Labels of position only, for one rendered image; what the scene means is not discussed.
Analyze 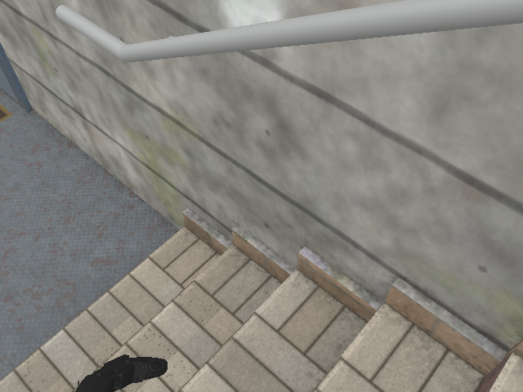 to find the left robot hand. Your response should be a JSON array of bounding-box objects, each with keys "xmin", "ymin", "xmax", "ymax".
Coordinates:
[{"xmin": 75, "ymin": 354, "xmax": 168, "ymax": 392}]

